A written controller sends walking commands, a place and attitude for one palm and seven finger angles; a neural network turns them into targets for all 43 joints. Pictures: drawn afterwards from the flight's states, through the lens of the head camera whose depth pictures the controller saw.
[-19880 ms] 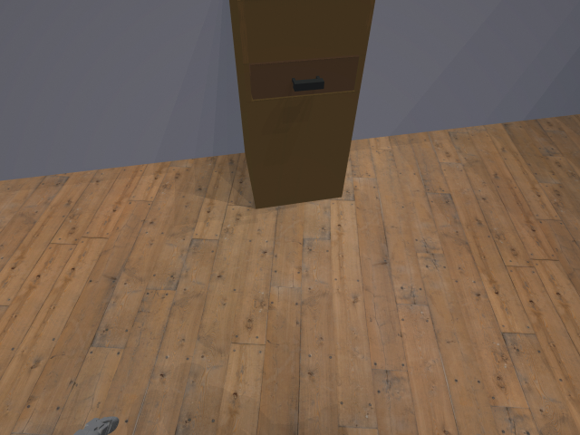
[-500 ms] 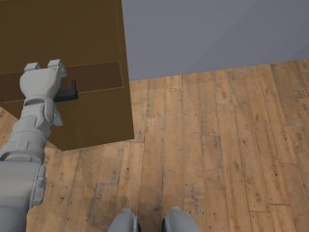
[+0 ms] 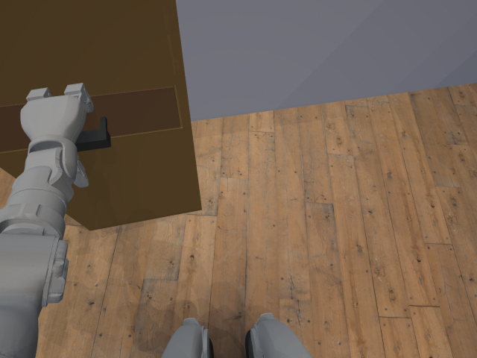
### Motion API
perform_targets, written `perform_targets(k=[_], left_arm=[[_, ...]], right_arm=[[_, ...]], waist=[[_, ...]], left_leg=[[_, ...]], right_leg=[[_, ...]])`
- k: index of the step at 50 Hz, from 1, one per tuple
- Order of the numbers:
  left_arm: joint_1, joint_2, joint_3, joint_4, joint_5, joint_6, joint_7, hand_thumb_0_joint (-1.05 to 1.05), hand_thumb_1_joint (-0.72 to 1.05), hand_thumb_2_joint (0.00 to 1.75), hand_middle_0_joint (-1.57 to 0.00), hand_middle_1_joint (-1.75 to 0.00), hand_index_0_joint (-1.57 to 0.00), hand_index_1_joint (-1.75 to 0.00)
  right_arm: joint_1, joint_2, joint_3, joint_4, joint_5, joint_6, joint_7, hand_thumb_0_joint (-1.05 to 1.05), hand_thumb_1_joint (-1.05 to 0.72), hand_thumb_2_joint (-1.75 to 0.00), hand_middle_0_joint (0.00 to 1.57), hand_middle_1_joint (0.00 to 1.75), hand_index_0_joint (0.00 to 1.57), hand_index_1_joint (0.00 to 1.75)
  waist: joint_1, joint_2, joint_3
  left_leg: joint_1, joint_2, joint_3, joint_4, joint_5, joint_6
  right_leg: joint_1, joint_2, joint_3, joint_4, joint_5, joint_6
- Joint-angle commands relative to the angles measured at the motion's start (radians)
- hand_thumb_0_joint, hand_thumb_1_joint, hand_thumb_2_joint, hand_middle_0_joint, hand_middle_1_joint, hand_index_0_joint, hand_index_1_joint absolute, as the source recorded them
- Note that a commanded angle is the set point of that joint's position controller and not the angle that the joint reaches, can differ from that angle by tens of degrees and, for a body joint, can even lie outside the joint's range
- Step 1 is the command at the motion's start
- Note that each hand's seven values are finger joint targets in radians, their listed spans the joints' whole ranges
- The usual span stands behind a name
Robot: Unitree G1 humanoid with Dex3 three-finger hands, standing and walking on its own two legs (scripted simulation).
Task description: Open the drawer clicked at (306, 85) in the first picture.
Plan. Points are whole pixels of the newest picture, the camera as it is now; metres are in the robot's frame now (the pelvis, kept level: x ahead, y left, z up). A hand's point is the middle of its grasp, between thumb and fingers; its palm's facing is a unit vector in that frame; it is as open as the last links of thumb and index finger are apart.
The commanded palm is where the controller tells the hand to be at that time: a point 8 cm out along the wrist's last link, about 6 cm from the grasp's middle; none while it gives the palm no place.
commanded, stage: re-aim the fingers above the handle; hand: left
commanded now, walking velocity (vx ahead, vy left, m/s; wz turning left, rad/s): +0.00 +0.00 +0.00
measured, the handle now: (80, 132) +0.55 +0.27 -0.05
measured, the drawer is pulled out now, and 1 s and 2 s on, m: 0.00 0.00 0.00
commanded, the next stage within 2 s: lower the fingers behind the handle in 1.44 s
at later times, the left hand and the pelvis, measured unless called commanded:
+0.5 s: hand (74, 136) +0.50 +0.25 +0.00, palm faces -0.08 -0.02 -1.00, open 13.6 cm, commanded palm +0.51 +0.23 +0.05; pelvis +0.00 -0.01 +0.00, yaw +1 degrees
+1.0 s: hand (74, 136) +0.50 +0.26 +0.00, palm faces -0.07 -0.03 -1.00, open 13.6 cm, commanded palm +0.50 +0.24 +0.06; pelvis +0.00 +0.00 +0.00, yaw +0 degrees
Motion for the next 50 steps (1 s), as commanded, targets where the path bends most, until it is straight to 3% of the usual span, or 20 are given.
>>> perform_targets(k=[1, 4, 5, 7, 12, 14, 15, 16, 18, 19, 22, 27, 29, 32, 33, 39, 42, 45, 48, 50], left_arm=[[-0.482, 0.244, 0.032, -0.210, -0.001, -0.019, 0.040, 0.00, -0.50, 0.30, -0.30, -1.20, -0.30, -1.20], [-0.520, 0.204, -0.011, -0.210, 0.003, -0.016, 0.042, 0.00, -0.50, 0.30, -0.30, -1.20, -0.30, -1.20], [-0.502, 0.203, -0.009, -0.189, 0.001, -0.010, 0.042, 0.00, -0.50, 0.30, -0.30, -1.20, -0.30, -1.20], [-0.530, 0.248, 0.017, -0.207, 0.002, -0.012, 0.042, 0.00, -0.50, 0.30, -0.30, -1.20, -0.30, -1.20], [-0.551, 0.160, -0.039, -0.234, -0.007, -0.013, 0.037, 0.00, -0.50, 0.30, -0.30, -1.20, -0.30, -1.20], [-0.521, 0.206, -0.003, -0.222, -0.006, -0.010, 0.034, 0.00, -0.50, 0.30, -0.30, -1.20, -0.30, -1.20], [-0.526, 0.152, -0.044, -0.228, -0.012, -0.010, 0.029, 0.00, -0.50, 0.30, -0.30, -1.20, -0.30, -1.20], [-0.531, 0.150, -0.038, -0.221, -0.015, -0.012, 0.025, 0.00, -0.50, 0.30, -0.30, -1.20, -0.30, -1.20], [-0.519, 0.195, -0.015, -0.196, -0.005, -0.009, 0.026, 0.00, -0.50, 0.30, -0.30, -1.20, -0.30, -1.20], [-0.535, 0.181, -0.030, -0.195, -0.002, -0.009, 0.028, 0.00, -0.50, 0.30, -0.30, -1.20, -0.30, -1.20], [-0.533, 0.198, -0.014, -0.213, 0.002, -0.014, 0.033, 0.00, -0.50, 0.30, -0.30, -1.20, -0.30, -1.20], [-0.518, 0.204, -0.003, -0.228, -0.009, -0.020, 0.031, 0.00, -0.50, 0.30, -0.30, -1.20, -0.30, -1.20], [-0.482, 0.236, 0.023, -0.212, -0.012, -0.018, 0.028, 0.00, -0.50, 0.30, -0.30, -1.20, -0.30, -1.20], [-0.487, 0.243, 0.019, -0.198, -0.005, -0.019, 0.028, 0.00, -0.50, 0.30, -0.30, -1.20, -0.30, -1.20], [-0.481, 0.259, 0.030, -0.196, -0.005, -0.017, 0.029, 0.00, -0.50, 0.30, -0.30, -1.20, -0.30, -1.20], [-0.479, 0.266, 0.034, -0.198, -0.004, -0.015, 0.037, 0.00, -0.50, 0.30, -0.30, -1.20, -0.30, -1.20], [-0.478, 0.313, 0.070, -0.202, -0.005, -0.016, 0.040, 0.00, -0.50, 0.30, -0.30, -1.20, -0.30, -1.20], [-0.450, 0.300, 0.065, -0.203, -0.004, -0.015, 0.041, 0.00, -0.50, 0.30, -0.30, -1.20, -0.30, -1.20], [-0.479, 0.270, 0.040, -0.195, 0.003, -0.012, 0.048, 0.00, -0.50, 0.30, -0.30, -1.20, -0.30, -1.20], [-0.475, 0.299, 0.059, -0.180, 0.004, -0.007, 0.051, 0.00, -0.50, 0.30, -0.30, -1.20, -0.30, -1.20]], right_arm=[[0.179, -0.184, -0.060, -0.026, -0.006, -0.016, -0.014, 0.00, -0.90, -0.90, 0.20, 0.30, 0.20, 0.30], [0.183, -0.179, -0.060, -0.026, -0.003, -0.024, -0.016, 0.00, -0.90, -0.90, 0.20, 0.30, 0.20, 0.30], [0.188, -0.180, -0.060, -0.022, -0.004, -0.027, -0.015, 0.00, -0.90, -0.90, 0.20, 0.30, 0.20, 0.30], [0.193, -0.184, -0.058, -0.022, -0.003, -0.029, -0.018, 0.00, -0.90, -0.90, 0.20, 0.30, 0.20, 0.30], [0.197, -0.172, -0.065, -0.017, -0.006, -0.038, -0.016, 0.00, -0.90, -0.90, 0.20, 0.30, 0.20, 0.30], [0.196, -0.176, -0.061, -0.016, -0.006, -0.036, -0.018, 0.00, -0.90, -0.90, 0.20, 0.30, 0.20, 0.30], [0.194, -0.170, -0.062, -0.020, -0.006, -0.039, -0.017, 0.00, -0.90, -0.90, 0.20, 0.30, 0.20, 0.30], [0.198, -0.169, -0.063, -0.016, -0.007, -0.042, -0.015, 0.00, -0.90, -0.90, 0.20, 0.30, 0.20, 0.30], [0.193, -0.174, -0.058, -0.012, -0.006, -0.039, -0.020, 0.00, -0.90, -0.90, 0.20, 0.30, 0.20, 0.30], [0.191, -0.170, -0.055, -0.019, -0.004, -0.040, -0.020, 0.00, -0.90, -0.90, 0.20, 0.30, 0.20, 0.30], [0.194, -0.170, -0.057, -0.020, -0.006, -0.043, -0.019, 0.00, -0.90, -0.90, 0.20, 0.30, 0.20, 0.30], [0.196, -0.167, -0.058, -0.023, -0.007, -0.043, -0.016, 0.00, -0.90, -0.90, 0.20, 0.30, 0.20, 0.30], [0.191, -0.170, -0.054, -0.025, -0.005, -0.039, -0.016, 0.00, -0.90, -0.90, 0.20, 0.30, 0.20, 0.30], [0.186, -0.170, -0.053, -0.026, -0.003, -0.036, -0.018, 0.00, -0.90, -0.90, 0.20, 0.30, 0.20, 0.30], [0.187, -0.174, -0.051, -0.023, -0.005, -0.035, -0.018, 0.00, -0.90, -0.90, 0.20, 0.30, 0.20, 0.30], [0.184, -0.175, -0.052, -0.033, -0.004, -0.031, -0.017, 0.00, -0.90, -0.90, 0.20, 0.30, 0.20, 0.30], [0.184, -0.182, -0.051, -0.030, -0.003, -0.026, -0.016, 0.00, -0.90, -0.90, 0.20, 0.30, 0.20, 0.30], [0.178, -0.183, -0.051, -0.034, -0.004, -0.022, -0.014, 0.00, -0.90, -0.90, 0.20, 0.30, 0.20, 0.30], [0.178, -0.184, -0.054, -0.029, -0.004, -0.024, -0.014, 0.00, -0.90, -0.90, 0.20, 0.30, 0.20, 0.30], [0.176, -0.190, -0.052, -0.028, -0.004, -0.024, -0.016, 0.00, -0.90, -0.90, 0.20, 0.30, 0.20, 0.30]], waist=[[-0.039, 0.104, -0.466], [-0.064, 0.107, -0.444], [-0.059, 0.110, -0.445], [-0.058, 0.114, -0.474], [-0.073, 0.128, -0.485], [-0.056, 0.121, -0.486], [-0.069, 0.127, -0.481], [-0.073, 0.110, -0.476], [-0.067, 0.104, -0.440], [-0.075, 0.098, -0.428], [-0.065, 0.125, -0.467], [-0.063, 0.102, -0.503], [-0.046, 0.089, -0.485], [-0.059, 0.075, -0.451], [-0.050, 0.093, -0.440], [-0.048, 0.090, -0.477], [-0.037, 0.087, -0.483], [-0.024, 0.105, -0.478], [-0.044, 0.107, -0.455], [-0.040, 0.091, -0.442]], left_leg=[[0.463, 0.036, -0.063, -0.104, 0.390, -0.029], [0.447, 0.034, -0.059, -0.105, 0.356, -0.023], [0.444, 0.033, -0.059, -0.104, 0.351, -0.022], [0.445, 0.033, -0.057, -0.100, 0.369, -0.022], [0.498, 0.036, -0.064, -0.099, 0.402, -0.028], [0.486, 0.034, -0.060, -0.102, 0.406, -0.027], [0.492, 0.032, -0.057, -0.101, 0.399, -0.025], [0.487, 0.032, -0.059, -0.099, 0.408, -0.023], [0.446, 0.030, -0.053, -0.100, 0.367, -0.020], [0.434, 0.028, -0.054, -0.102, 0.354, -0.018], [0.454, 0.027, -0.049, -0.095, 0.385, -0.019], [0.450, 0.024, -0.041, -0.085, 0.413, -0.014], [0.417, 0.020, -0.032, -0.087, 0.405, -0.012], [0.384, 0.019, -0.027, -0.087, 0.376, -0.008], [0.384, 0.020, -0.026, -0.088, 0.380, -0.010], [0.391, 0.018, -0.028, -0.089, 0.385, -0.010], [0.392, 0.020, -0.030, -0.091, 0.391, -0.012], [0.404, 0.020, -0.029, -0.097, 0.391, -0.015], [0.419, 0.026, -0.040, -0.098, 0.381, -0.017], [0.407, 0.027, -0.045, -0.104, 0.355, -0.018]], right_leg=[[0.107, 0.009, -0.011, -0.103, 0.206, -0.020], [0.089, 0.007, -0.009, -0.111, 0.193, -0.015], [0.093, 0.008, -0.010, -0.111, 0.189, -0.017], [0.106, 0.006, -0.005, -0.106, 0.207, -0.015], [0.088, 0.008, -0.010, -0.114, 0.216, -0.015], [0.111, 0.009, -0.008, -0.114, 0.226, -0.017], [0.106, 0.010, -0.007, -0.120, 0.223, -0.017], [0.107, 0.008, -0.008, -0.119, 0.231, -0.017], [0.109, 0.008, -0.005, -0.118, 0.214, -0.016], [0.101, 0.007, -0.004, -0.121, 0.207, -0.015], [0.113, 0.006, -0.003, -0.114, 0.229, -0.016], [0.156, 0.006, 0.005, -0.112, 0.277, -0.011], [0.184, 0.006, 0.009, -0.113, 0.291, -0.012], [0.180, 0.004, 0.012, -0.115, 0.282, -0.009], [0.175, 0.004, 0.009, -0.111, 0.281, -0.013], [0.184, 0.005, 0.009, -0.109, 0.280, -0.010], [0.191, 0.005, 0.009, -0.104, 0.281, -0.010], [0.187, 0.006, 0.003, -0.106, 0.267, -0.014], [0.139, 0.008, -0.004, -0.107, 0.234, -0.014], [0.134, 0.007, -0.006, -0.108, 0.208, -0.014]])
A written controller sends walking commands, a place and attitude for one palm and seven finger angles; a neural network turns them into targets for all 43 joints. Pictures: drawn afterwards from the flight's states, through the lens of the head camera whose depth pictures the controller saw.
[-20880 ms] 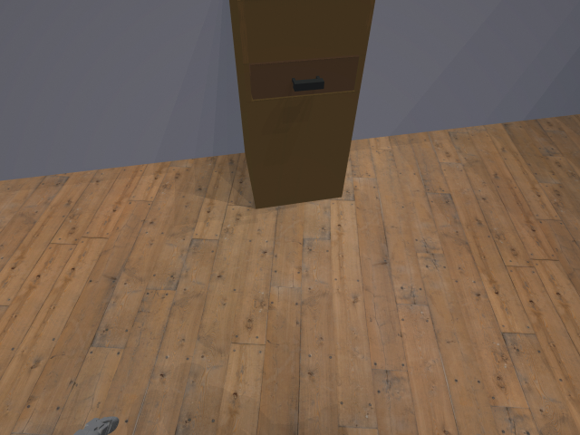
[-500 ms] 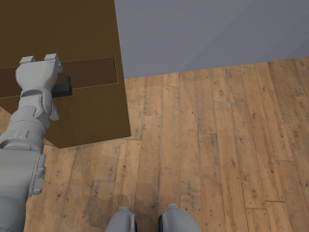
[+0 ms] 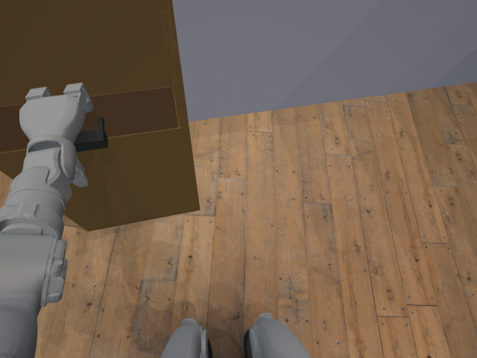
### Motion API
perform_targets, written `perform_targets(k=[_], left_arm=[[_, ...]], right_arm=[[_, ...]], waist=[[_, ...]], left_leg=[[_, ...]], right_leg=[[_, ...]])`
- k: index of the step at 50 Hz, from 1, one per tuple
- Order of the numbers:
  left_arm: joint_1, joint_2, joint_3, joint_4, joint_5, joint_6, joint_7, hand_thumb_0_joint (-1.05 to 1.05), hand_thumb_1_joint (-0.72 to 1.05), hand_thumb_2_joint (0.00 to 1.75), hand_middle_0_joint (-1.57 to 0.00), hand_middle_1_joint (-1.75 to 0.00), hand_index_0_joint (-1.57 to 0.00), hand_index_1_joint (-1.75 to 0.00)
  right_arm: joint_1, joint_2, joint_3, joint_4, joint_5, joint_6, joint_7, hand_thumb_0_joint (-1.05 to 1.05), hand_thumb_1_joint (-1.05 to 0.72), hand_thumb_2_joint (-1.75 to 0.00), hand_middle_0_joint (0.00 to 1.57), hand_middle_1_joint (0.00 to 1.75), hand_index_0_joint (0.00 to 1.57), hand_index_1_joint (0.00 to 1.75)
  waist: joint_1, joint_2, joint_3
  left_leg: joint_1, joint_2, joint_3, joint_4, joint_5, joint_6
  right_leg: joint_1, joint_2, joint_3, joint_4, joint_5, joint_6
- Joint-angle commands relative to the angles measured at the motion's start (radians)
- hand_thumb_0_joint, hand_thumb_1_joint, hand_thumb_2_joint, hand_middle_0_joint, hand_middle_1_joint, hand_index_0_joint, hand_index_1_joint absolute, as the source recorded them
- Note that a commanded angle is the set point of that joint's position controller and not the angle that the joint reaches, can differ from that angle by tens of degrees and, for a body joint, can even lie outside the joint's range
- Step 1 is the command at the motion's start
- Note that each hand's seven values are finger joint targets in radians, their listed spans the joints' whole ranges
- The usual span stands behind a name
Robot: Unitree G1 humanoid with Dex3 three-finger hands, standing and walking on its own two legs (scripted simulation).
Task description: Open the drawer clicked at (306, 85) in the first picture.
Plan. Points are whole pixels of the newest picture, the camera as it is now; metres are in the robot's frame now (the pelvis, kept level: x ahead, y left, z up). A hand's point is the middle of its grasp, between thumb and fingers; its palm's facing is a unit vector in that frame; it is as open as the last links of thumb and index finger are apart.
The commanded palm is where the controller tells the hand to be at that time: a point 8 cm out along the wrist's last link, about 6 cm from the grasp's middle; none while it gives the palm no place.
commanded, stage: re-aim the fingers above the handle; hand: left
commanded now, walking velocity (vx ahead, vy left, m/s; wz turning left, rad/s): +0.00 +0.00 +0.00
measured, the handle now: (77, 133) +0.55 +0.28 -0.05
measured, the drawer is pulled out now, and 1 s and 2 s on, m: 0.00 0.00 0.00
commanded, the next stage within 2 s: lower the fingers behind the handle in 0.44 s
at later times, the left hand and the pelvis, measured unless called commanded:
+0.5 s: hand (70, 137) +0.50 +0.26 +0.00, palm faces -0.06 -0.04 -1.00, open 13.6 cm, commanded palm +0.51 +0.25 +0.06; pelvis -0.01 +0.01 +0.00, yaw +0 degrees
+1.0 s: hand (72, 138) +0.50 +0.26 -0.01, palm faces -0.02 -0.01 -1.00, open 13.7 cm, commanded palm +0.50 +0.24 +0.02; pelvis -0.02 +0.00 -0.02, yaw +0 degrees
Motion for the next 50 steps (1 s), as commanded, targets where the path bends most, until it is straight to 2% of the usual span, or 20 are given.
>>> perform_targets(k=[1, 2, 3, 6, 9, 10, 12, 14, 15, 19, 22, 23, 27, 33, 35, 37, 39, 41, 46, 50], left_arm=[[-0.485, 0.294, 0.055, -0.187, -0.009, 0.010, 0.044, 0.00, -0.50, 0.30, -0.30, -1.20, -0.30, -1.20], [-0.495, 0.323, 0.069, -0.209, -0.002, 0.006, 0.046, 0.00, -0.50, 0.30, -0.30, -1.20, -0.30, -1.20], [-0.493, 0.300, 0.056, -0.217, -0.007, 0.006, 0.046, 0.00, -0.50, 0.30, -0.30, -1.20, -0.30, -1.20], [-0.481, 0.285, 0.054, -0.188, -0.014, 0.013, 0.044, 0.00, -0.50, 0.30, -0.30, -1.20, -0.30, -1.20], [-0.488, 0.334, 0.075, -0.181, -0.006, 0.016, 0.046, 0.00, -0.50, 0.30, -0.30, -1.20, -0.30, -1.20], [-0.482, 0.298, 0.047, -0.158, -0.007, 0.021, 0.045, 0.00, -0.50, 0.30, -0.30, -1.20, -0.30, -1.20], [-0.515, 0.309, 0.049, -0.182, 0.003, 0.016, 0.048, 0.00, -0.50, 0.30, -0.30, -1.20, -0.30, -1.20], [-0.523, 0.289, 0.034, -0.167, 0.004, 0.023, 0.053, 0.00, -0.50, 0.30, -0.30, -1.20, -0.30, -1.20], [-0.517, 0.309, 0.051, -0.153, 0.005, 0.028, 0.055, 0.00, -0.50, 0.30, -0.30, -1.20, -0.30, -1.20], [-0.554, 0.286, 0.038, -0.199, 0.000, 0.024, 0.057, 0.00, -0.50, 0.30, -0.30, -1.20, -0.30, -1.20], [-0.535, 0.310, 0.054, -0.172, -0.006, 0.031, 0.050, 0.00, -0.50, 0.30, -0.30, -1.20, -0.30, -1.20], [-0.532, 0.288, 0.036, -0.163, -0.004, 0.035, 0.048, 0.00, -0.50, 0.30, -0.30, -1.20, -0.30, -1.20], [-0.562, 0.286, 0.031, -0.187, 0.006, 0.031, 0.052, 0.00, -0.50, 0.30, -0.30, -1.20, -0.30, -1.20], [-0.486, 0.265, 0.024, -0.120, -0.002, 0.030, 0.038, 0.00, -0.50, 0.30, -0.30, -1.20, -0.30, -1.20], [-0.490, 0.226, -0.008, -0.103, 0.003, 0.030, 0.036, 0.00, -0.50, 0.30, -0.30, -1.20, -0.30, -1.20], [-0.495, 0.268, 0.022, -0.119, 0.009, 0.022, 0.037, 0.00, -0.50, 0.30, -0.30, -1.20, -0.30, -1.20], [-0.489, 0.268, 0.017, -0.103, 0.012, 0.028, 0.039, 0.00, -0.50, 0.30, -0.30, -1.20, -0.30, -1.20], [-0.480, 0.225, -0.005, -0.082, 0.009, 0.032, 0.037, 0.00, -0.50, 0.30, -0.30, -1.20, -0.30, -1.20], [-0.481, 0.273, 0.018, -0.054, 0.011, 0.046, 0.033, 0.00, -0.50, 0.30, -0.30, -1.20, -0.30, -1.20], [-0.482, 0.247, -0.014, -0.046, 0.019, 0.057, 0.023, 0.00, -0.50, 0.30, -0.30, -1.20, -0.30, -1.20]], right_arm=[[0.188, -0.188, -0.060, -0.022, -0.006, -0.006, -0.013, 0.00, -0.90, -0.90, 0.20, 0.30, 0.20, 0.30], [0.191, -0.189, -0.060, -0.026, -0.003, -0.005, -0.014, 0.00, -0.90, -0.90, 0.20, 0.30, 0.20, 0.30], [0.194, -0.188, -0.062, -0.026, -0.007, -0.006, -0.013, 0.00, -0.90, -0.90, 0.20, 0.30, 0.20, 0.30], [0.193, -0.188, -0.061, -0.022, -0.006, -0.004, -0.011, 0.00, -0.90, -0.90, 0.20, 0.30, 0.20, 0.30], [0.189, -0.194, -0.056, -0.024, -0.002, -0.001, -0.014, 0.00, -0.90, -0.90, 0.20, 0.30, 0.20, 0.30], [0.189, -0.192, -0.057, -0.027, -0.003, -0.003, -0.014, 0.00, -0.90, -0.90, 0.20, 0.30, 0.20, 0.30], [0.192, -0.193, -0.057, -0.026, -0.001, -0.005, -0.015, 0.00, -0.90, -0.90, 0.20, 0.30, 0.20, 0.30], [0.191, -0.193, -0.057, -0.026, -0.002, -0.006, -0.015, 0.00, -0.90, -0.90, 0.20, 0.30, 0.20, 0.30], [0.193, -0.196, -0.057, -0.021, -0.003, -0.005, -0.016, 0.00, -0.90, -0.90, 0.20, 0.30, 0.20, 0.30], [0.202, -0.193, -0.062, -0.024, -0.005, -0.010, -0.014, 0.00, -0.90, -0.90, 0.20, 0.30, 0.20, 0.30], [0.198, -0.196, -0.057, -0.022, -0.004, -0.006, -0.014, 0.00, -0.90, -0.90, 0.20, 0.30, 0.20, 0.30], [0.200, -0.194, -0.057, -0.023, -0.004, -0.006, -0.015, 0.00, -0.90, -0.90, 0.20, 0.30, 0.20, 0.30], [0.196, -0.193, -0.059, -0.024, -0.003, -0.012, -0.017, 0.00, -0.90, -0.90, 0.20, 0.30, 0.20, 0.30], [0.195, -0.191, -0.053, -0.020, -0.008, -0.014, -0.014, 0.00, -0.90, -0.90, 0.20, 0.30, 0.20, 0.30], [0.194, -0.187, -0.054, -0.023, -0.006, -0.016, -0.015, 0.00, -0.90, -0.90, 0.20, 0.30, 0.20, 0.30], [0.195, -0.190, -0.053, -0.023, -0.007, -0.017, -0.015, 0.00, -0.90, -0.90, 0.20, 0.30, 0.20, 0.30], [0.194, -0.190, -0.052, -0.021, -0.007, -0.015, -0.014, 0.00, -0.90, -0.90, 0.20, 0.30, 0.20, 0.30], [0.193, -0.185, -0.054, -0.020, -0.009, -0.019, -0.012, 0.00, -0.90, -0.90, 0.20, 0.30, 0.20, 0.30], [0.192, -0.192, -0.045, -0.022, -0.007, -0.018, -0.010, 0.00, -0.90, -0.90, 0.20, 0.30, 0.20, 0.30], [0.189, -0.188, -0.042, -0.033, -0.002, -0.020, -0.013, 0.00, -0.90, -0.90, 0.20, 0.30, 0.20, 0.30]], waist=[[-0.036, 0.095, -0.449], [-0.027, 0.107, -0.478], [-0.025, 0.125, -0.493], [-0.035, 0.093, -0.456], [-0.028, 0.088, -0.455], [-0.039, 0.079, -0.429], [-0.035, 0.114, -0.450], [-0.047, 0.104, -0.439], [-0.043, 0.100, -0.422], [-0.046, 0.122, -0.493], [-0.041, 0.109, -0.469], [-0.047, 0.098, -0.450], [-0.050, 0.129, -0.458], [-0.043, 0.096, -0.425], [-0.060, 0.078, -0.396], [-0.047, 0.090, -0.424], [-0.050, 0.078, -0.430], [-0.062, 0.074, -0.402], [-0.058, 0.061, -0.405], [-0.064, 0.071, -0.400]], left_leg=[[0.414, 0.024, -0.041, -0.102, 0.363, -0.014], [0.425, 0.024, -0.044, -0.105, 0.369, -0.017], [0.444, 0.023, -0.044, -0.103, 0.392, -0.019], [0.436, 0.027, -0.048, -0.105, 0.389, -0.018], [0.402, 0.023, -0.044, -0.111, 0.345, -0.014], [0.393, 0.022, -0.041, -0.110, 0.330, -0.011], [0.420, 0.025, -0.055, -0.115, 0.339, -0.020], [0.425, 0.027, -0.058, -0.113, 0.331, -0.020], [0.421, 0.029, -0.060, -0.115, 0.327, -0.022], [0.473, 0.031, -0.068, -0.108, 0.372, -0.027], [0.447, 0.030, -0.065, -0.109, 0.358, -0.026], [0.442, 0.029, -0.067, -0.112, 0.346, -0.025], [0.464, 0.032, -0.070, -0.114, 0.349, -0.029], [0.390, 0.026, -0.052, -0.093, 0.324, -0.018], [0.366, 0.027, -0.051, -0.089, 0.298, -0.015], [0.357, 0.027, -0.052, -0.080, 0.304, -0.016], [0.336, 0.025, -0.048, -0.067, 0.294, -0.013], [0.324, 0.025, -0.048, -0.060, 0.289, -0.012], [0.256, 0.021, -0.039, -0.040, 0.249, -0.005], [0.228, 0.019, -0.035, -0.028, 0.213, -0.004]], right_leg=[[0.144, 0.004, -0.003, -0.106, 0.215, -0.010], [0.150, 0.003, -0.003, -0.102, 0.215, -0.009], [0.154, 0.005, -0.006, -0.099, 0.229, -0.013], [0.143, 0.006, -0.008, -0.105, 0.222, -0.011], [0.150, 0.003, -0.003, -0.106, 0.201, -0.009], [0.143, 0.003, -0.004, -0.111, 0.193, -0.009], [0.116, 0.002, -0.009, -0.103, 0.180, -0.011], [0.097, 0.004, -0.012, -0.105, 0.170, -0.010], [0.094, 0.002, -0.015, -0.102, 0.164, -0.012], [0.096, 0.003, -0.016, -0.098, 0.186, -0.011], [0.105, 0.003, -0.014, -0.100, 0.180, -0.009], [0.101, 0.005, -0.015, -0.102, 0.172, -0.011], [0.079, 0.002, -0.016, -0.102, 0.169, -0.011], [0.092, 0.003, -0.010, -0.092, 0.173, -0.012], [0.072, 0.002, -0.010, -0.092, 0.159, -0.011], [0.075, 0.001, -0.008, -0.076, 0.164, -0.011], [0.073, 0.001, -0.006, -0.070, 0.163, -0.011], [0.052, 0.001, -0.009, -0.068, 0.158, -0.011], [0.060, -0.001, -0.003, -0.048, 0.146, -0.010], [0.039, -0.001, -0.003, -0.038, 0.123, -0.009]])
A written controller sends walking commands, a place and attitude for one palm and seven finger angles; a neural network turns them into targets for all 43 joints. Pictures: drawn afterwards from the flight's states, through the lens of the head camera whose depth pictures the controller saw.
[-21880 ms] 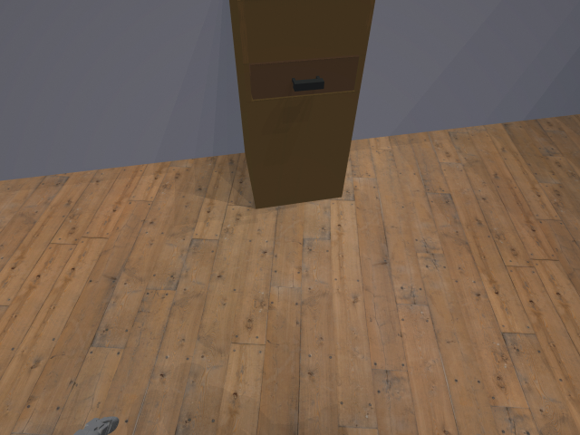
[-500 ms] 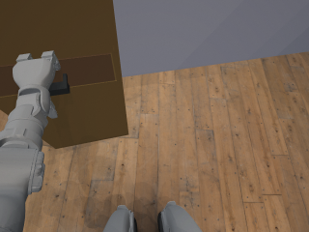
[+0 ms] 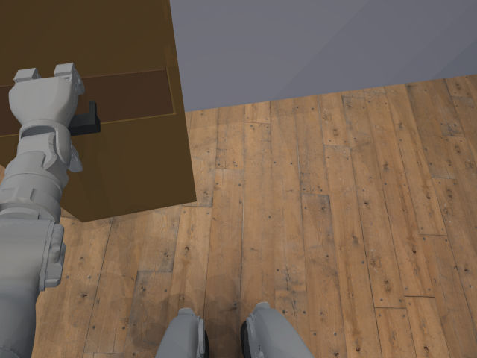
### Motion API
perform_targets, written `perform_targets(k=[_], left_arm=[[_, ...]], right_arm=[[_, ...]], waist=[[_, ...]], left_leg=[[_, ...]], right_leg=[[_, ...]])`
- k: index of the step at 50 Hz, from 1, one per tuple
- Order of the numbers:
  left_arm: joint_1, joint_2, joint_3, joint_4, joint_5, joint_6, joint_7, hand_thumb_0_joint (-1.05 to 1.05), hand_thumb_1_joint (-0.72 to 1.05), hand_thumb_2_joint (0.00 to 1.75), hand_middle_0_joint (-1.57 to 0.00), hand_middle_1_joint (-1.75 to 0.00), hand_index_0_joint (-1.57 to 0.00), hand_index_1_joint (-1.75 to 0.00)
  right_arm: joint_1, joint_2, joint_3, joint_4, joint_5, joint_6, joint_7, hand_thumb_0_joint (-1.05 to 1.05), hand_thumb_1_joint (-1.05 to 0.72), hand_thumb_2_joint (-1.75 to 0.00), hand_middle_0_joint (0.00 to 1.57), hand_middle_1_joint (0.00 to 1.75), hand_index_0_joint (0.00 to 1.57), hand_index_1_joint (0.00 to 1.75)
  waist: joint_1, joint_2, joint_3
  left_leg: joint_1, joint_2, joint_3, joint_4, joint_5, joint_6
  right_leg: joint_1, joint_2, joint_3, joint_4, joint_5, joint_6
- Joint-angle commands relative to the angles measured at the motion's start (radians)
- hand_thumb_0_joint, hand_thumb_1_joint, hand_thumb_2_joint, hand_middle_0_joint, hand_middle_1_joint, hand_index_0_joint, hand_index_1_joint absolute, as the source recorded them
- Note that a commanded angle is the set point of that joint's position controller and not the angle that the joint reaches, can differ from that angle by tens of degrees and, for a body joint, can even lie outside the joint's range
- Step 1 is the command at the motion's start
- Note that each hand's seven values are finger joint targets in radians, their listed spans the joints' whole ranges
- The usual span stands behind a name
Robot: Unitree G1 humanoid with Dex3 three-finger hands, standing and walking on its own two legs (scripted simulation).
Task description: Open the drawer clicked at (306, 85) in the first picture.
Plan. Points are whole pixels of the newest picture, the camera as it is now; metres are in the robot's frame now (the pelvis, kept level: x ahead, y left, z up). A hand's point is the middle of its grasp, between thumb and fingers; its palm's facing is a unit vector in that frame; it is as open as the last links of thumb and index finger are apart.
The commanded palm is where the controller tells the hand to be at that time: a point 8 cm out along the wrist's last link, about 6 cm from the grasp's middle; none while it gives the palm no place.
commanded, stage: lower the fingers behind the handle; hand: left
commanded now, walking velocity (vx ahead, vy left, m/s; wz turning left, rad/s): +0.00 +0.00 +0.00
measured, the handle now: (68, 117) +0.56 +0.28 -0.04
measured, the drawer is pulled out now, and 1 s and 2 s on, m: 0.00 0.00 0.00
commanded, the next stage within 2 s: close the thumb around the handle in 1.14 s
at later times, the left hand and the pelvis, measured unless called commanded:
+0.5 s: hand (65, 123) +0.52 +0.26 +0.01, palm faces +0.01 +0.02 -1.00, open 13.8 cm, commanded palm +0.52 +0.25 +0.01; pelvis -0.04 -0.01 -0.04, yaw +0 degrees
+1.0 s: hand (72, 143) +0.52 +0.27 -0.06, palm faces +0.01 -0.02 -1.00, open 13.7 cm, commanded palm +0.53 +0.24 -0.01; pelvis -0.04 +0.00 -0.07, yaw -2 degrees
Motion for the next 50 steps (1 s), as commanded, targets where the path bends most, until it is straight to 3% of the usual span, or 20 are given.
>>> perform_targets(k=[1, 5, 7, 10, 12, 15, 17, 22, 26, 27, 31, 34, 35, 37, 39, 41, 43, 45, 47, 50], left_arm=[[-0.384, 0.217, 0.001, -0.101, 0.007, 0.037, -0.020, 0.00, -0.50, 0.30, -0.30, -1.20, -0.30, -1.20], [-0.382, 0.257, 0.004, -0.039, 0.005, 0.055, -0.041, 0.00, -0.50, 0.30, -0.30, -1.20, -0.30, -1.20], [-0.416, 0.264, -0.009, -0.044, 0.011, 0.051, -0.051, 0.00, -0.50, 0.30, -0.30, -1.20, -0.30, -1.20], [-0.387, 0.292, 0.002, -0.014, 0.012, 0.056, -0.067, 0.00, -0.50, 0.30, -0.30, -1.20, -0.30, -1.20], [-0.414, 0.287, -0.010, -0.011, 0.018, 0.053, -0.076, 0.00, -0.50, 0.30, -0.30, -1.20, -0.30, -1.20], [-0.429, 0.290, -0.025, 0.015, 0.016, 0.058, -0.088, 0.00, -0.50, 0.30, -0.30, -1.20, -0.30, -1.20], [-0.429, 0.313, -0.016, 0.015, 0.021, 0.058, -0.098, 0.00, -0.50, 0.30, -0.30, -1.20, -0.30, -1.20], [-0.472, 0.298, -0.048, 0.025, 0.023, 0.066, -0.120, 0.00, -0.50, 0.30, -0.30, -1.20, -0.30, -1.20], [-0.461, 0.346, -0.030, 0.042, 0.018, 0.072, -0.147, 0.00, -0.50, 0.30, -0.30, -1.20, -0.30, -1.20], [-0.468, 0.328, -0.053, 0.031, 0.022, 0.069, -0.156, 0.00, -0.50, 0.30, -0.30, -1.20, -0.30, -1.20], [-0.456, 0.338, -0.046, 0.032, 0.017, 0.065, -0.179, 0.00, -0.50, 0.30, -0.30, -1.20, -0.30, -1.20], [-0.455, 0.324, -0.058, 0.005, 0.011, 0.044, -0.200, 0.00, -0.50, 0.30, -0.30, -1.20, -0.30, -1.20], [-0.447, 0.352, -0.029, -0.011, 0.007, 0.023, -0.206, 0.00, -0.50, 0.30, -0.30, -1.20, -0.30, -1.20], [-0.554, 0.387, 0.001, -0.160, 0.004, -0.054, -0.208, 0.00, -0.50, 0.30, -0.30, -1.20, -0.30, -1.20], [-0.592, 0.468, 0.072, -0.306, 0.010, -0.121, -0.180, 0.00, -0.50, 0.30, -0.30, -1.20, -0.30, -1.20], [-0.559, 0.427, 0.076, -0.338, 0.015, -0.130, -0.146, 0.00, -0.50, 0.30, -0.30, -1.20, -0.30, -1.20], [-0.498, 0.362, 0.067, -0.307, 0.010, -0.122, -0.105, 0.00, -0.50, 0.30, -0.30, -1.20, -0.30, -1.20], [-0.517, 0.373, 0.089, -0.319, -0.004, -0.101, -0.067, 0.00, -0.50, 0.30, -0.30, -1.20, -0.30, -1.20], [-0.541, 0.378, 0.103, -0.344, -0.007, -0.073, -0.035, 0.00, -0.50, 0.30, -0.30, -1.20, -0.30, -1.20], [-0.542, 0.344, 0.082, -0.295, -0.008, -0.005, -0.010, 0.00, -0.50, 0.30, -0.30, -1.20, -0.30, -1.20]], right_arm=[[0.200, -0.185, -0.064, -0.029, -0.002, -0.010, -0.011, 0.00, -0.90, -0.90, 0.20, 0.30, 0.20, 0.30], [0.187, -0.191, -0.049, -0.037, 0.005, -0.014, -0.018, 0.00, -0.90, -0.90, 0.20, 0.30, 0.20, 0.30], [0.186, -0.191, -0.045, -0.045, 0.007, -0.018, -0.022, 0.00, -0.90, -0.90, 0.20, 0.30, 0.20, 0.30], [0.180, -0.194, -0.037, -0.055, 0.011, -0.024, -0.023, 0.00, -0.90, -0.90, 0.20, 0.30, 0.20, 0.30], [0.185, -0.195, -0.035, -0.059, 0.014, -0.027, -0.028, 0.00, -0.90, -0.90, 0.20, 0.30, 0.20, 0.30], [0.180, -0.198, -0.029, -0.066, 0.019, -0.036, -0.030, 0.00, -0.90, -0.90, 0.20, 0.30, 0.20, 0.30], [0.181, -0.200, -0.025, -0.074, 0.021, -0.037, -0.032, 0.00, -0.90, -0.90, 0.20, 0.30, 0.20, 0.30], [0.178, -0.203, -0.019, -0.082, 0.027, -0.050, -0.040, 0.00, -0.90, -0.90, 0.20, 0.30, 0.20, 0.30], [0.175, -0.208, -0.009, -0.088, 0.032, -0.057, -0.046, 0.00, -0.90, -0.90, 0.20, 0.30, 0.20, 0.30], [0.175, -0.204, -0.008, -0.093, 0.034, -0.059, -0.048, 0.00, -0.90, -0.90, 0.20, 0.30, 0.20, 0.30], [0.170, -0.207, -0.004, -0.098, 0.038, -0.065, -0.053, 0.00, -0.90, -0.90, 0.20, 0.30, 0.20, 0.30], [0.169, -0.205, -0.004, -0.105, 0.039, -0.073, -0.056, 0.00, -0.90, -0.90, 0.20, 0.30, 0.20, 0.30], [0.172, -0.206, -0.003, -0.106, 0.037, -0.078, -0.056, 0.00, -0.90, -0.90, 0.20, 0.30, 0.20, 0.30], [0.181, -0.200, -0.011, -0.099, 0.027, -0.089, -0.057, 0.00, -0.90, -0.90, 0.20, 0.30, 0.20, 0.30], [0.192, -0.199, -0.023, -0.092, 0.018, -0.099, -0.053, 0.00, -0.90, -0.90, 0.20, 0.30, 0.20, 0.30], [0.208, -0.196, -0.040, -0.079, 0.014, -0.104, -0.041, 0.00, -0.90, -0.90, 0.20, 0.30, 0.20, 0.30], [0.213, -0.198, -0.048, -0.063, 0.011, -0.102, -0.035, 0.00, -0.90, -0.90, 0.20, 0.30, 0.20, 0.30], [0.225, -0.202, -0.052, -0.043, 0.005, -0.095, -0.025, 0.00, -0.90, -0.90, 0.20, 0.30, 0.20, 0.30], [0.240, -0.204, -0.062, -0.029, 0.002, -0.086, -0.016, 0.00, -0.90, -0.90, 0.20, 0.30, 0.20, 0.30], [0.249, -0.203, -0.063, -0.008, 0.001, -0.067, -0.009, 0.00, -0.90, -0.90, 0.20, 0.30, 0.20, 0.30]], waist=[[-0.060, 0.061, -0.392], [-0.074, 0.011, -0.325], [-0.083, 0.028, -0.338], [-0.068, 0.030, -0.335], [-0.086, 0.013, -0.336], [-0.097, 0.012, -0.313], [-0.089, 0.022, -0.336], [-0.114, 0.028, -0.324], [-0.111, 0.002, -0.340], [-0.108, 0.042, -0.334], [-0.111, 0.009, -0.319], [-0.108, 0.039, -0.327], [-0.101, 0.027, -0.334], [-0.106, 0.087, -0.401], [-0.069, 0.178, -0.570], [-0.059, 0.222, -0.628], [-0.057, 0.198, -0.565], [-0.052, 0.207, -0.584], [-0.046, 0.242, -0.656], [-0.060, 0.207, -0.606]], left_leg=[[0.334, 0.021, -0.030, -0.108, 0.226, 0.003], [0.210, 0.017, -0.016, -0.086, 0.119, 0.013], [0.186, 0.016, -0.015, -0.080, 0.090, 0.014], [0.135, 0.012, -0.010, -0.061, 0.053, 0.016], [0.113, 0.014, -0.014, -0.047, 0.037, 0.017], [0.065, 0.014, -0.013, -0.029, -0.017, 0.019], [0.050, 0.012, -0.013, -0.019, -0.025, 0.019], [0.009, 0.015, -0.019, 0.004, -0.099, 0.021], [-0.046, 0.014, -0.012, 0.028, -0.124, 0.024], [-0.051, 0.011, -0.011, 0.029, -0.131, 0.022], [-0.068, 0.016, -0.020, 0.041, -0.156, 0.023], [-0.080, 0.017, -0.025, 0.054, -0.171, 0.023], [-0.092, 0.021, -0.031, 0.064, -0.179, 0.022], [-0.080, 0.027, -0.044, 0.091, -0.176, 0.023], [0.001, 0.026, -0.060, 0.105, -0.123, 0.016], [0.136, 0.036, -0.106, 0.088, -0.060, -0.001], [0.195, 0.050, -0.147, 0.064, -0.048, -0.018], [0.232, 0.053, -0.154, 0.058, -0.004, -0.025], [0.319, 0.056, -0.171, 0.050, 0.083, -0.044], [0.348, 0.058, -0.164, 0.031, 0.137, -0.046]], right_leg=[[0.146, 0.001, 0.009, -0.128, 0.141, -0.003], [0.136, -0.002, 0.019, -0.122, 0.079, 0.003], [0.125, -0.005, 0.023, -0.110, 0.059, 0.003], [0.119, -0.006, 0.025, -0.091, 0.029, 0.000], [0.096, -0.007, 0.024, -0.079, 0.018, 0.002], [0.066, -0.009, 0.026, -0.066, -0.025, 0.003], [0.061, -0.009, 0.027, -0.049, -0.034, 0.001], [-0.003, -0.012, 0.025, -0.025, -0.094, 0.002], [0.008, -0.013, 0.035, -0.010, -0.128, 0.003], [-0.007, -0.014, 0.032, -0.003, -0.133, 0.002], [-0.040, -0.013, 0.029, 0.013, -0.160, 0.003], [-0.070, -0.013, 0.026, 0.033, -0.171, 0.000], [-0.077, -0.012, 0.024, 0.048, -0.175, 0.000], [-0.107, -0.012, 0.027, 0.085, -0.156, -0.001], [-0.085, -0.009, 0.031, 0.117, -0.112, -0.008], [-0.148, -0.003, 0.010, 0.134, -0.073, -0.013], [-0.216, -0.002, -0.010, 0.131, -0.062, -0.012], [-0.210, -0.002, -0.016, 0.124, -0.036, -0.012], [-0.204, -0.002, -0.024, 0.124, 0.002, -0.013], [-0.176, 0.001, -0.032, 0.089, 0.030, -0.010]])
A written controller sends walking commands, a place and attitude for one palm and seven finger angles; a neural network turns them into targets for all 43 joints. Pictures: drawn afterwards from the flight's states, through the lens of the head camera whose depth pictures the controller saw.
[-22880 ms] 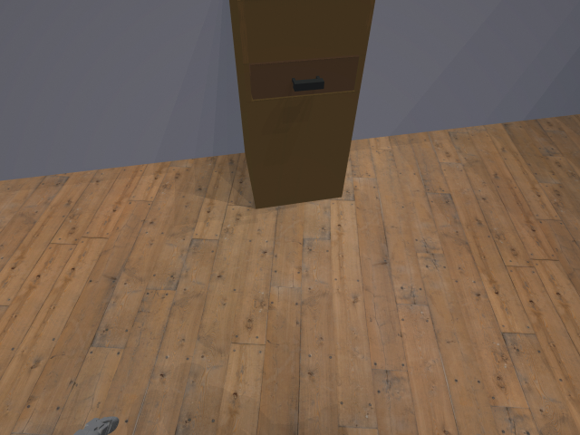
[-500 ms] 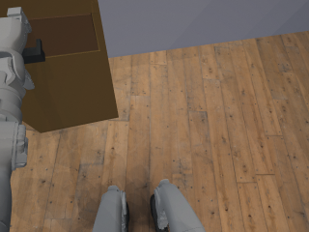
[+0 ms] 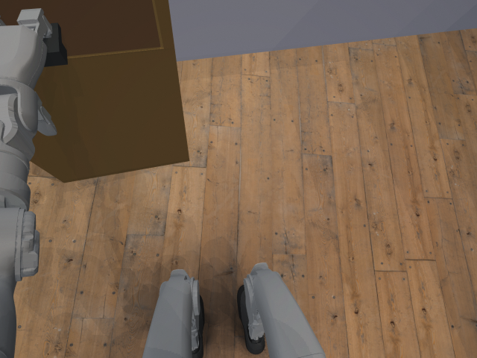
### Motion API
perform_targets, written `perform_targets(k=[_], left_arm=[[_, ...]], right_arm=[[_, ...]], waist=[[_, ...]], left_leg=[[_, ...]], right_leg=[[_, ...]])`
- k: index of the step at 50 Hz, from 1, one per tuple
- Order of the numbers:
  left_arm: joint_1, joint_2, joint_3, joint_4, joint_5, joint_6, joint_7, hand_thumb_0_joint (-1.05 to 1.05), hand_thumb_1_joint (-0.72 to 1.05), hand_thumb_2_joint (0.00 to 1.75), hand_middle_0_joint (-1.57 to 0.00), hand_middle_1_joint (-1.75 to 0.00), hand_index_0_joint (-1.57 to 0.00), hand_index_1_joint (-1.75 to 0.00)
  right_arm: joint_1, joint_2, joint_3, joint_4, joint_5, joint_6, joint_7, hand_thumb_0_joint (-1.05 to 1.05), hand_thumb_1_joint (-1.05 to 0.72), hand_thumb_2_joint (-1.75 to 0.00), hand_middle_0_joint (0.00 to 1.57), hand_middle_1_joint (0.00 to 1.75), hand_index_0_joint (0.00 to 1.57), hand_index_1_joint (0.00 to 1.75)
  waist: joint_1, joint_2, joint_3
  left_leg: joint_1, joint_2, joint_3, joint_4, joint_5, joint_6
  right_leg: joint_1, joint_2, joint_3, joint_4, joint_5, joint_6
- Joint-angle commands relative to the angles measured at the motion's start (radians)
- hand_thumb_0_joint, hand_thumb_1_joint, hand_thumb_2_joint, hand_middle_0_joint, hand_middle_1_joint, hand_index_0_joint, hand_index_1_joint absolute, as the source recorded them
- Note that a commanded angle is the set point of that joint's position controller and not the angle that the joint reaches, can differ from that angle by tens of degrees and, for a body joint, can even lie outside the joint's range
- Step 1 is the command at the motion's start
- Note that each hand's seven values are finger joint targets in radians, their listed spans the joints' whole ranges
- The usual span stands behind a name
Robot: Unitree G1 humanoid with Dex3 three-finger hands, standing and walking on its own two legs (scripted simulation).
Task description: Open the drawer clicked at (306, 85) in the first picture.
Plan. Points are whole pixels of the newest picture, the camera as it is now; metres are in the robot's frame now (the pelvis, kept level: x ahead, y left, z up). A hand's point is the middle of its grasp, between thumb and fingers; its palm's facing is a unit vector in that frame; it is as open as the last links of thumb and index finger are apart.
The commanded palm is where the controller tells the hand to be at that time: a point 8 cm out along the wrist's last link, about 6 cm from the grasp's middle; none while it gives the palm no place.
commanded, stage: lower the fingers behind the handle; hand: left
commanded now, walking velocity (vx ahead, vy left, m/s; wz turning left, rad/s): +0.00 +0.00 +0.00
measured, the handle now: (23, 43) +0.59 +0.29 +0.03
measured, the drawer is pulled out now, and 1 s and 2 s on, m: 0.00 0.00 0.00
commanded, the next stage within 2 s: close the thumb around the handle in 0.14 s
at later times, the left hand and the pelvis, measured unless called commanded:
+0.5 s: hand (32, 77) +0.55 +0.28 +0.02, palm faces -0.06 -0.01 -1.00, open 12.0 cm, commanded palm +0.56 +0.25 +0.06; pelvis +0.02 -0.01 +0.02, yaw +1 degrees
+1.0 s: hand (33, 78) +0.55 +0.28 +0.01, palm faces -0.09 +0.00 -1.00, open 6.2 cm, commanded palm +0.56 +0.25 +0.06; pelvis +0.02 -0.01 +0.02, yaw +0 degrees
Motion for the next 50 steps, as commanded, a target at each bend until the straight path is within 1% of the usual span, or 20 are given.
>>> perform_targets(k=[1, 4, 7, 12, 14, 17, 19, 22, 24, 26, 28, 32, 34, 36, 37, 39, 42, 44, 46, 50], left_arm=[[-0.500, 0.205, 0.023, -0.137, -0.014, 0.090, 0.064, 0.00, -0.50, 0.30, -0.30, -1.20, -0.30, -1.20], [-0.507, 0.179, -0.014, -0.094, -0.001, 0.136, 0.066, 0.00, -0.50, 0.30, -0.30, -1.20, -0.30, -1.20], [-0.471, 0.191, -0.013, -0.041, 0.003, 0.154, 0.053, 0.00, -0.50, 0.30, -0.30, -1.20, -0.30, -1.20], [-0.428, 0.172, -0.031, -0.028, 0.008, 0.116, 0.023, 0.00, -0.50, 0.30, -0.30, -1.20, -0.30, -1.20], [-0.404, 0.158, -0.036, -0.028, 0.004, 0.091, 0.016, 0.00, -0.39, 0.35, -0.31, -1.21, -0.31, -1.21], [-0.364, 0.188, -0.006, -0.049, 0.010, 0.053, 0.015, 0.00, -0.22, 0.42, -0.32, -1.23, -0.32, -1.23], [-0.358, 0.165, -0.018, -0.078, 0.010, 0.033, 0.020, 0.00, -0.11, 0.47, -0.33, -1.24, -0.33, -1.24], [-0.357, 0.174, -0.006, -0.068, 0.006, 0.027, 0.035, 0.00, 0.06, 0.54, -0.34, -1.26, -0.34, -1.26], [-0.375, 0.208, 0.018, -0.101, 0.005, 0.026, 0.047, 0.00, 0.17, 0.59, -0.35, -1.27, -0.35, -1.27], [-0.383, 0.194, 0.015, -0.113, 0.002, 0.032, 0.056, 0.00, 0.28, 0.64, -0.36, -1.28, -0.36, -1.28], [-0.389, 0.175, -0.002, -0.099, 0.001, 0.046, 0.065, 0.00, 0.40, 0.68, -0.36, -1.30, -0.36, -1.30], [-0.409, 0.219, 0.020, -0.078, -0.004, 0.074, 0.068, 0.00, 0.62, 0.78, -0.38, -1.32, -0.38, -1.32], [-0.423, 0.231, 0.014, -0.063, -0.005, 0.089, 0.061, 0.00, 0.73, 0.83, -0.39, -1.33, -0.39, -1.33], [-0.410, 0.257, 0.035, -0.055, -0.006, 0.091, 0.052, 0.00, 0.84, 0.88, -0.40, -1.34, -0.40, -1.34], [-0.398, 0.242, 0.018, -0.034, -0.005, 0.095, 0.047, 0.00, 0.90, 0.90, -0.40, -1.35, -0.40, -1.35], [-0.403, 0.232, 0.010, -0.044, -0.007, 0.090, 0.037, 0.00, 0.90, 0.90, -0.40, -1.35, -0.40, -1.35], [-0.385, 0.266, 0.034, -0.040, -0.006, 0.073, 0.026, 0.00, 0.90, 0.90, -0.40, -1.35, -0.40, -1.35], [-0.410, 0.243, 0.016, -0.071, 0.003, 0.055, 0.031, 0.00, 0.90, 0.90, -0.40, -1.35, -0.40, -1.35], [-0.401, 0.260, 0.039, -0.071, 0.001, 0.045, 0.033, 0.00, 0.90, 0.90, -0.40, -1.35, -0.40, -1.35], [-0.390, 0.210, 0.017, -0.090, 0.001, 0.024, 0.041, 0.00, 0.90, 0.90, -0.40, -1.35, -0.40, -1.35]], right_arm=[[0.235, -0.218, -0.081, -0.008, -0.006, 0.005, -0.004, 0.00, -0.90, -0.90, 0.20, 0.30, 0.20, 0.30], [0.229, -0.211, -0.072, -0.003, -0.008, 0.014, -0.003, 0.00, -0.90, -0.90, 0.20, 0.30, 0.20, 0.30], [0.218, -0.207, -0.061, -0.007, -0.009, 0.024, -0.008, 0.00, -0.90, -0.90, 0.20, 0.30, 0.20, 0.30], [0.194, -0.196, -0.056, -0.022, -0.014, 0.027, -0.018, 0.00, -0.90, -0.90, 0.20, 0.30, 0.20, 0.30], [0.184, -0.191, -0.057, -0.028, -0.014, 0.025, -0.019, 0.00, -0.90, -0.90, 0.20, 0.30, 0.20, 0.30], [0.179, -0.193, -0.061, -0.038, -0.017, 0.025, -0.021, 0.00, -0.90, -0.90, 0.20, 0.30, 0.20, 0.30], [0.171, -0.188, -0.067, -0.043, -0.017, 0.023, -0.016, 0.00, -0.90, -0.90, 0.20, 0.30, 0.20, 0.30], [0.173, -0.195, -0.070, -0.043, -0.016, 0.021, -0.015, 0.00, -0.90, -0.90, 0.20, 0.30, 0.20, 0.30], [0.178, -0.199, -0.074, -0.042, -0.017, 0.021, -0.013, 0.00, -0.90, -0.90, 0.20, 0.30, 0.20, 0.30], [0.183, -0.200, -0.080, -0.035, -0.017, 0.020, -0.007, 0.00, -0.90, -0.90, 0.20, 0.30, 0.20, 0.30], [0.182, -0.199, -0.080, -0.031, -0.015, 0.021, -0.008, 0.00, -0.90, -0.90, 0.20, 0.30, 0.20, 0.30], [0.186, -0.206, -0.073, -0.026, -0.013, 0.022, -0.006, 0.00, -0.90, -0.90, 0.20, 0.30, 0.20, 0.30], [0.183, -0.206, -0.065, -0.023, -0.011, 0.024, -0.008, 0.00, -0.90, -0.90, 0.20, 0.30, 0.20, 0.30], [0.182, -0.208, -0.062, -0.023, -0.010, 0.024, -0.008, 0.00, -0.90, -0.90, 0.20, 0.30, 0.20, 0.30], [0.182, -0.206, -0.061, -0.027, -0.008, 0.024, -0.010, 0.00, -0.90, -0.90, 0.20, 0.30, 0.20, 0.30], [0.182, -0.203, -0.060, -0.028, -0.008, 0.022, -0.012, 0.00, -0.90, -0.90, 0.20, 0.30, 0.20, 0.30], [0.176, -0.208, -0.056, -0.034, -0.007, 0.025, -0.014, 0.00, -0.90, -0.90, 0.20, 0.30, 0.20, 0.30], [0.173, -0.204, -0.060, -0.035, -0.008, 0.017, -0.014, 0.00, -0.90, -0.90, 0.20, 0.30, 0.20, 0.30], [0.171, -0.208, -0.062, -0.032, -0.011, 0.017, -0.015, 0.00, -0.90, -0.90, 0.20, 0.30, 0.20, 0.30], [0.176, -0.205, -0.071, -0.037, -0.013, 0.010, -0.013, 0.00, -0.90, -0.90, 0.20, 0.30, 0.20, 0.30]], waist=[[-0.071, 0.184, -0.605], [-0.081, 0.196, -0.546], [-0.084, 0.147, -0.487], [-0.093, 0.121, -0.431], [-0.093, 0.106, -0.410], [-0.067, 0.120, -0.455], [-0.061, 0.146, -0.478], [-0.068, 0.106, -0.473], [-0.054, 0.132, -0.540], [-0.055, 0.151, -0.574], [-0.067, 0.131, -0.551], [-0.065, 0.109, -0.559], [-0.069, 0.110, -0.527], [-0.056, 0.105, -0.534], [-0.069, 0.090, -0.516], [-0.069, 0.096, -0.500], [-0.058, 0.095, -0.486], [-0.060, 0.135, -0.499], [-0.057, 0.127, -0.510], [-0.055, 0.142, -0.525]], left_leg=[[0.727, 0.058, -0.160, -0.268, 0.206, -0.050], [0.707, 0.049, -0.123, -0.273, 0.221, -0.036], [0.653, 0.040, -0.085, -0.271, 0.240, -0.016], [0.578, 0.032, -0.045, -0.251, 0.256, 0.001], [0.538, 0.030, -0.033, -0.244, 0.234, 0.006], [0.538, 0.027, -0.030, -0.233, 0.262, 0.004], [0.549, 0.026, -0.027, -0.227, 0.257, 0.001], [0.527, 0.029, -0.035, -0.223, 0.231, 0.002], [0.539, 0.027, -0.031, -0.216, 0.240, 0.002], [0.592, 0.029, -0.041, -0.220, 0.265, -0.004], [0.580, 0.031, -0.039, -0.222, 0.242, -0.002], [0.548, 0.027, -0.034, -0.226, 0.219, 0.003], [0.510, 0.025, -0.026, -0.232, 0.190, 0.006], [0.508, 0.024, -0.026, -0.235, 0.192, 0.006], [0.501, 0.023, -0.025, -0.236, 0.188, 0.009], [0.492, 0.023, -0.022, -0.238, 0.183, 0.010], [0.489, 0.023, -0.026, -0.242, 0.176, 0.008], [0.509, 0.024, -0.032, -0.240, 0.174, 0.005], [0.534, 0.029, -0.043, -0.240, 0.184, 0.001], [0.571, 0.031, -0.055, -0.242, 0.200, -0.005]], right_leg=[[0.172, 0.004, -0.001, -0.198, 0.085, -0.018], [0.206, 0.006, 0.003, -0.234, 0.098, -0.019], [0.272, 0.008, 0.012, -0.262, 0.120, -0.017], [0.336, 0.009, 0.031, -0.277, 0.163, -0.016], [0.354, 0.008, 0.036, -0.278, 0.159, -0.014], [0.372, 0.008, 0.042, -0.257, 0.186, -0.017], [0.367, 0.009, 0.045, -0.256, 0.179, -0.018], [0.354, 0.009, 0.042, -0.246, 0.157, -0.014], [0.373, 0.008, 0.048, -0.238, 0.166, -0.015], [0.355, 0.010, 0.042, -0.235, 0.171, -0.017], [0.352, 0.011, 0.042, -0.246, 0.158, -0.012], [0.385, 0.010, 0.046, -0.251, 0.152, -0.009], [0.400, 0.008, 0.051, -0.257, 0.139, -0.008], [0.415, 0.007, 0.052, -0.255, 0.143, -0.009], [0.412, 0.009, 0.052, -0.260, 0.143, -0.007], [0.418, 0.007, 0.054, -0.264, 0.144, -0.007], [0.404, 0.006, 0.053, -0.261, 0.133, -0.009], [0.376, 0.007, 0.048, -0.252, 0.119, -0.012], [0.356, 0.008, 0.042, -0.242, 0.116, -0.014], [0.323, 0.009, 0.034, -0.237, 0.114, -0.016]])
